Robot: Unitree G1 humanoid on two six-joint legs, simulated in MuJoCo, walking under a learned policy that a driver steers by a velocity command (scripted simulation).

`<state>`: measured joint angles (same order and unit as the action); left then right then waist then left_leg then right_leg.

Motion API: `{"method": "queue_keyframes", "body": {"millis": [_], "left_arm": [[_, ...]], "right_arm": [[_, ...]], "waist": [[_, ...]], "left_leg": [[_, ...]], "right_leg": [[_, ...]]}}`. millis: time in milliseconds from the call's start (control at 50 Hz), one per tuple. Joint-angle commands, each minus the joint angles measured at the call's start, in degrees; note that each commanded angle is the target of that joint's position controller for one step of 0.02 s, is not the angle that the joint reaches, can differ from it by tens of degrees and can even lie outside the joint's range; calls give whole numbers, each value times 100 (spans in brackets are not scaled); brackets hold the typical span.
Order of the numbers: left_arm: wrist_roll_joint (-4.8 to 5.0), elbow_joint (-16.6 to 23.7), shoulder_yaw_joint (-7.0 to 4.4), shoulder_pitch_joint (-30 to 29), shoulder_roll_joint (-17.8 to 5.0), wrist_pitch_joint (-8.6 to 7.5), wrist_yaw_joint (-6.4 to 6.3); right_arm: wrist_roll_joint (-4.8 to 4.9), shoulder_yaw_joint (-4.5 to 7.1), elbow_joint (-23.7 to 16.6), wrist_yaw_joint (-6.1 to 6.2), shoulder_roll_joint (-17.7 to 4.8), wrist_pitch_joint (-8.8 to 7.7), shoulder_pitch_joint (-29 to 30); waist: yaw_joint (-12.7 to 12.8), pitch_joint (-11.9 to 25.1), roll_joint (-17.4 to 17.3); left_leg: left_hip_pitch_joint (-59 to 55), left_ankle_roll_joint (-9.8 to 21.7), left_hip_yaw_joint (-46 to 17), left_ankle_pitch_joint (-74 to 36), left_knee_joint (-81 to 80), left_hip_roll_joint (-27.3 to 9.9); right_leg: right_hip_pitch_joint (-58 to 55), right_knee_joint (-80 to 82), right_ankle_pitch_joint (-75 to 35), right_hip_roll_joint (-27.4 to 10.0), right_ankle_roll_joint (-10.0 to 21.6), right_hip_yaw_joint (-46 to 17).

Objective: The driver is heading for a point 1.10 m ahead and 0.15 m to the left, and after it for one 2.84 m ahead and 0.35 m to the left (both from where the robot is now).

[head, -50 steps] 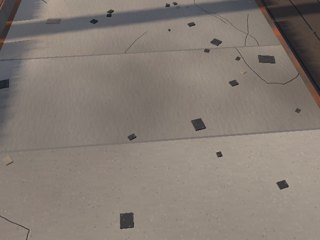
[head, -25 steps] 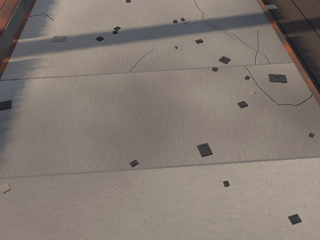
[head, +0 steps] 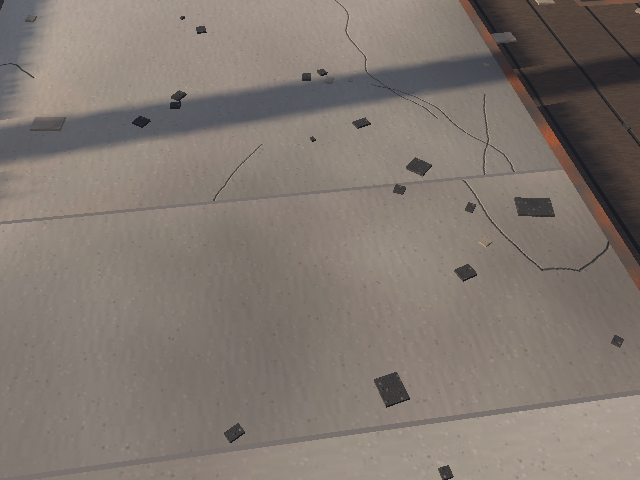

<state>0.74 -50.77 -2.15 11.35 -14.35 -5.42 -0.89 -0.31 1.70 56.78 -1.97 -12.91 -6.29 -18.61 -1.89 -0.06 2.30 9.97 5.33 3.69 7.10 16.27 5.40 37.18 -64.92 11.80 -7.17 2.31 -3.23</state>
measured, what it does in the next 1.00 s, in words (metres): walks ahead, turning left: right foot, then left foot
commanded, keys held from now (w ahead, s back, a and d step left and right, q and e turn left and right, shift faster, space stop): w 0.34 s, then w+q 0.66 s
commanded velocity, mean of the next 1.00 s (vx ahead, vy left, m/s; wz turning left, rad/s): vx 0.50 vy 0.00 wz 0.26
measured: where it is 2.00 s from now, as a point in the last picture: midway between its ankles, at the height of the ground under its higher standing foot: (259, 292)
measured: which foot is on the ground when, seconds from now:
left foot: down 0.00-0.32, up 0.34-0.86, down 0.88-1.00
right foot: up 0.00-0.28, down 0.30-0.86, up 0.88-1.00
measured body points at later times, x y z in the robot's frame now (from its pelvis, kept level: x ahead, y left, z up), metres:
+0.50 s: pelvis +0.27 -0.08 +0.00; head +0.29 -0.10 +0.45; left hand +0.33 +0.18 -0.12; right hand +0.36 -0.35 -0.14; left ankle +0.27 +0.08 -0.65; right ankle +0.29 -0.16 -0.74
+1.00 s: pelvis +0.53 +0.01 -0.02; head +0.57 +0.02 +0.43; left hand +0.54 +0.29 -0.14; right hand +0.74 -0.21 -0.13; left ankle +0.57 +0.08 -0.74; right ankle +0.46 -0.17 -0.64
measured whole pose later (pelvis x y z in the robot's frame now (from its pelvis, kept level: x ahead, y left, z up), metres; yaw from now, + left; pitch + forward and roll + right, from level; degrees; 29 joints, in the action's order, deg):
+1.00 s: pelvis +0.53 +0.01 -0.02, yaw +19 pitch +2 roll +0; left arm 1.0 -49.9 -2.7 12.9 -14.9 -7.5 -0.2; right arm 0.8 4.8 45.1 -2.0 -15.1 -3.7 -11.2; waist -0.3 -2.6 0.4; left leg 22.0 6.2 1.4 9.9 30.2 5.7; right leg 22.2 -71.9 22.8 -2.4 0.9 -1.2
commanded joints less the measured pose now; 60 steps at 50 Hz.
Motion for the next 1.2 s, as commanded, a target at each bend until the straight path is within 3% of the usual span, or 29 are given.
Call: {"method": "queue_keyframes", "body": {"millis": [20, 100, 200, 240, 280, 300, 320, 340, 360, 380, 400, 440, 480, 580, 660, 760, 820, 840, 860, 880, 900, 920, 940, 960, 980, 1000, 1040, 1100, 1200], "left_arm": [[-68, 244, -67, 188, -239, 32, -37], [-21, 476, -33, -718, -163, -28, 28], [57, 757, -11, -1438, -234, -81, 199], [58, 800, -45, -1341, -351, -133, 261], [41, 569, -200, -443, -622, -171, 261], [24, 255, -361, 671, -980, -185, 220], [-93, 111, -520, 1584, -1653, -158, 190], [-71, 24, -458, 1776, -1425, -128, 225], [-47, 105, -321, 1350, -970, -144, 226], [-48, 241, -240, 817, -713, -141, 215], [-59, 297, -174, 368, -529, -149, 239], [-116, 240, -119, 98, -308, -193, 270], [-160, 74, -155, 282, -386, -231, 250], [-199, -93, -206, 485, -561, -209, 84], [-147, -186, -218, 696, -675, -161, -21], [-65, -348, -273, 1087, -791, 38, -68], [-30, -225, -337, 835, -1021, 139, -117], [-26, -178, -361, 739, -1107, 178, -142], [-1, -119, -369, 582, -1167, 206, -151], [-11, -3, -345, 541, -1141, 166, -149], [-202, 251, -68, 1118, -183, -12, 1], [25, 421, -84, 690, -478, -312, 101], [217, 632, -164, 23, -743, -443, 141], [173, 686, -150, -107, -728, -482, 118], [25, 627, -195, -109, -744, -452, 65], [-44, 631, -254, 37, -800, -362, 49], [-112, 709, -275, 149, -698, -199, 44], [-189, 956, -228, -392, -531, -103, -4], [-90, 1266, -144, -1349, -372, -143, 80]], "right_arm": [[10, 123, -320, 114, -761, -94, 225], [98, 150, -225, 194, -918, -21, -224], [147, 179, -30, 205, -970, 94, -652], [152, 214, -16, 220, -1038, 153, -609], [134, 208, -71, 224, -1050, 214, -384], [64, 128, -157, 221, -852, 220, -322], [-4, -47, -325, 191, -319, 128, -742], [109, -107, -240, 155, -175, -27, -955], [270, 53, -298, 137, -817, -117, -529], [333, 90, -419, 148, -927, -133, -94], [282, 106, -435, 189, -840, -83, 100], [217, 161, -382, 228, -648, 111, -28], [229, 163, -353, 230, -440, 235, -157], [172, 235, -680, 206, -433, 269, 562], [127, 180, -974, 76, -300, 255, 1307], [152, 135, -1471, -112, -216, 254, 2025], [172, 237, -1628, -197, -406, 274, 1781], [185, 330, -1572, -200, -573, 289, 1324], [199, 486, -1398, -170, -850, 295, 516], [178, 703, -1177, -51, -1327, 330, -435], [194, 794, -1163, 29, -1917, 328, -496], [106, 680, -1273, 37, -1617, 266, -728], [59, 594, -1256, 45, -1262, 213, -562], [120, 522, -1343, 38, -1014, 177, -91], [127, 462, -1472, 22, -832, 167, 368], [92, 406, -1570, 35, -700, 161, 606], [111, 414, -1624, 80, -789, 156, 655], [121, 486, -1597, 201, -1068, 154, 360], [170, 479, -1529, 272, -1056, 244, -91]], "waist": [[266, -305, -435], [-60, -308, -453], [-282, -467, -542], [-146, -405, -613], [388, 85, -658], [827, 815, -458], [864, 1760, 749], [809, 2259, 1489], [793, 1487, 885], [650, 931, 504], [459, 540, 114], [171, 197, 263], [80, 66, 232], [160, -180, 87], [406, -418, 20], [601, -630, -31], [273, -258, 265], [-6, 43, 395], [-469, 485, 361], [-904, 980, -51], [-222, 1431, -1621], [-479, 2243, -1222], [-589, 1490, -912], [-305, 940, -403], [-27, 603, -76], [195, 486, -115], [371, 328, -210], [255, 107, -334], [-173, 59, -715]], "left_leg": [[537, 986, -1243, -380, -1159, -1627], [66, 725, -951, -469, -1062, -1528], [-817, 645, -1029, -326, -663, -1861], [-1077, 558, -1107, -572, -364, -2005], [-1017, 369, -874, -2084, 675, -1773], [-396, 185, -568, -2269, 2052, -1419], [1703, -218, -107, -403, 4383, -651], [3004, -295, -719, 2427, 5593, -176], [3533, -158, -1142, 2212, 6122, -546], [3502, -83, -1042, 1658, 6019, -844], [3239, -116, -949, 1192, 5655, -1070], [2653, -163, -992, 691, 5136, -1283], [2627, -205, -1018, 412, 5056, -1242], [3305, -299, -1187, -779, 3884, -1107], [3242, -268, -728, -1401, 2779, -1076], [3636, -90, -277, -711, 2199, -1015], [2604, 183, 290, 115, 2119, -562], [1931, 313, 431, 366, 2138, -328], [754, 508, 436, 128, 1757, -115], [-990, 805, -433, -21, 1390, -463], [-3064, 1814, -3494, 326, 1180, -2029], [-3524, 2172, -5250, 823, 209, -2539], [-3095, 1785, -4385, 471, 95, -2309], [-2164, 1529, -3559, -16, 85, -2057], [-1252, 1366, -3019, -571, 3, -1829], [-663, 1300, -2684, -926, -136, -1656], [-42, 1303, -2410, -1265, -330, -1502], [427, 1207, -1962, -1614, -419, -1263], [464, 760, -1791, -782, -190, -955]], "right_leg": [[172, 832, -874, -245, -157, -18], [5, 2434, -1736, 9, -203, 194], [9, 3291, -1292, 179, -103, 251], [-272, 3530, -841, 264, 58, 290], [-1573, 3775, -608, 577, 280, 553], [-3119, 3663, -748, 345, 532, 275], [-5424, 3777, -540, -1137, 1287, -1902], [-6131, 4704, 157, -1701, 1779, -3918], [-5489, 4774, 359, -1548, 1454, -3288], [-4653, 4852, 15, -1345, 1199, -2318], [-3857, 5096, -375, -1085, 1045, -1644], [-3027, 5484, -739, -720, 823, -789], [-2811, 5630, -1389, -629, 845, -271], [-3080, 5782, -1939, -619, 761, 486], [-3356, 5891, -1866, -643, 626, 954], [-4444, 5383, -2591, -978, 575, 1247], [-4499, 4452, -5050, -973, 414, 1535], [-4415, 3740, -5871, -939, 356, 1597], [-4049, 2644, -5929, -782, 227, 1673], [-2792, 992, -4420, -494, -18, 1665], [-63, -1182, 1508, 671, -346, 1285], [697, -1991, 2201, 972, -243, -129], [1190, -1852, 1669, 632, -73, -310], [1015, -1280, 1112, 357, 0, -261], [586, -805, 871, 179, -49, -202], [140, -497, 729, 48, -108, -229], [-178, 26, 618, 2, -286, -135], [-134, 1097, -170, 137, -528, 55], [-634, 3094, -1743, 587, -514, 152]]}}
Keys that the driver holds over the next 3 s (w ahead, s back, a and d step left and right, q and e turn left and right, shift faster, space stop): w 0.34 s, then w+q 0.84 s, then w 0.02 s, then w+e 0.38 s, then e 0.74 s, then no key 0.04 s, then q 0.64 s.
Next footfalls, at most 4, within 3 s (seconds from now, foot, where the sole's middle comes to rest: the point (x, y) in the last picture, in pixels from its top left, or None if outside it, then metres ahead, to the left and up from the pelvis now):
0.30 right None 0.33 -0.17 -0.78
0.88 left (279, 438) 0.61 0.09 -0.78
1.38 right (305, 308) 0.95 0.03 -0.78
1.84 left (209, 266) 1.10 0.29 -0.78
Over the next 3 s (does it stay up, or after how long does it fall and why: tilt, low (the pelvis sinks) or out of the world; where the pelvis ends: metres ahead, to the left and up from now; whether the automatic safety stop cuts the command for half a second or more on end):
stays up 1.00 0.12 0.00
